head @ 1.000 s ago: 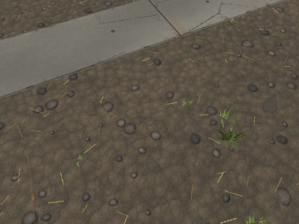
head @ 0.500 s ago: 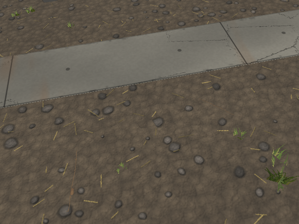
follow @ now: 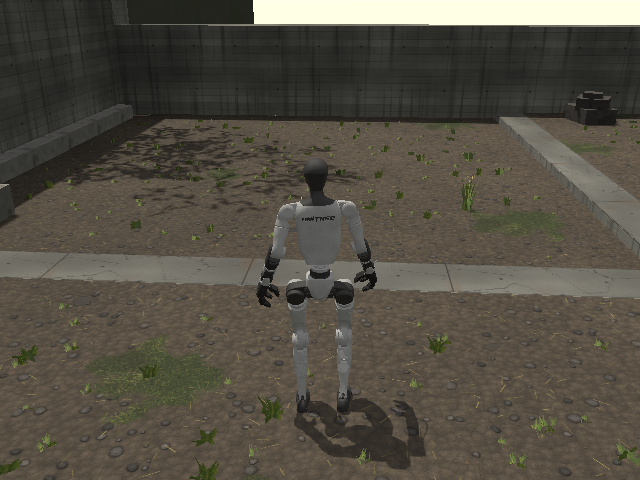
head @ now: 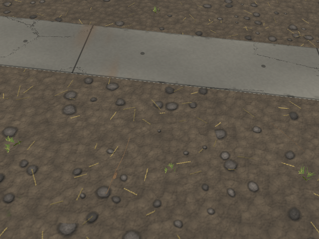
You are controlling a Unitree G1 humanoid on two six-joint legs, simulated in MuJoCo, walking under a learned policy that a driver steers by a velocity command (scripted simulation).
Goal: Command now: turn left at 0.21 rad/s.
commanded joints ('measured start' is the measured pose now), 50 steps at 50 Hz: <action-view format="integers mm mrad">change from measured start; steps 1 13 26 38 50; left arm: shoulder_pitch -8 25 10 14 45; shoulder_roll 56 18 26 2 -30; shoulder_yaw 3 -9 -24 -39 -51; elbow -73 36 158 252 312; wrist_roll -10 -4 -7 -8 -8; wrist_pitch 13 1 -53 -53 -55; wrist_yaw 3 9 18 24 28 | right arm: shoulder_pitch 42 25 103 148 176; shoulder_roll -133 -101 -71 -53 -19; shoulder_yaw -18 8 8 22 33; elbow -34 57 236 352 411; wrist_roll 8 0 10 10 10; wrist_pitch -27 -44 -44 -37 -37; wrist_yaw -21 -37 -45 -55 -61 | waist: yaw -44 -28 -35 -40 -42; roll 207 161 19 38 36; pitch -78 -51 -27 -10 2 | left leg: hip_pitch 109 53 82 85 77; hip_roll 356 225 109 119 125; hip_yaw -303 -212 -129 -120 -112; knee -209 -198 -185 -190 -183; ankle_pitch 529 285 203 208 196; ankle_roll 199 124 -4 -19 -25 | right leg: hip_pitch -137 65 158 149 130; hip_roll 11 53 -41 -34 -24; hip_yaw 107 78 185 187 189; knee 186 -182 -378 -392 -399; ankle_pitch -99 124 404 396 376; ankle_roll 13 18 -33 -45 -47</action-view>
